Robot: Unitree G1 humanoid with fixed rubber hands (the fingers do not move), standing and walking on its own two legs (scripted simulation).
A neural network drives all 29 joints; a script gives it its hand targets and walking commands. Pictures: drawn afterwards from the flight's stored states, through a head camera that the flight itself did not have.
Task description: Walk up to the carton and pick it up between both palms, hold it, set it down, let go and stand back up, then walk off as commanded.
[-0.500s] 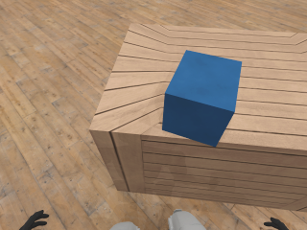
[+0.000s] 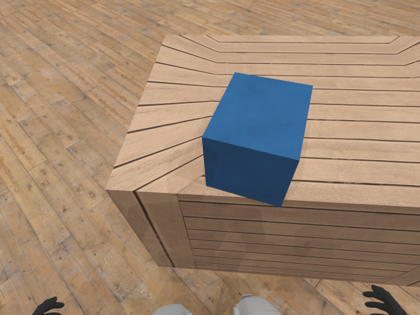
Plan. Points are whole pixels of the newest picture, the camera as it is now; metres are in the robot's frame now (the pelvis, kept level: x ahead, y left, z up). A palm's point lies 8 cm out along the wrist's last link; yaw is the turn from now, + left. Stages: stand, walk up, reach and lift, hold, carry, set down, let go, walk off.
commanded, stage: walk up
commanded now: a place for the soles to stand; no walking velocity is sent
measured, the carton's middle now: (257, 138) +0.49 -0.10 +0.03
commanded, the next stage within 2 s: none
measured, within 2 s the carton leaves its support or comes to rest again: neither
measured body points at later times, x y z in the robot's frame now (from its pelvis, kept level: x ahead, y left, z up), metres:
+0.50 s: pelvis -0.03 +0.03 -0.01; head +0.00 +0.03 +0.44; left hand +0.09 +0.36 -0.09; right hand +0.11 -0.31 -0.09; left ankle -0.03 +0.11 -0.70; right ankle +0.05 -0.11 -0.70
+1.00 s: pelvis -0.04 +0.03 -0.01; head -0.02 +0.01 +0.44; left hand +0.06 +0.36 -0.08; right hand +0.08 -0.31 -0.10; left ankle -0.04 +0.11 -0.68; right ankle +0.03 -0.10 -0.70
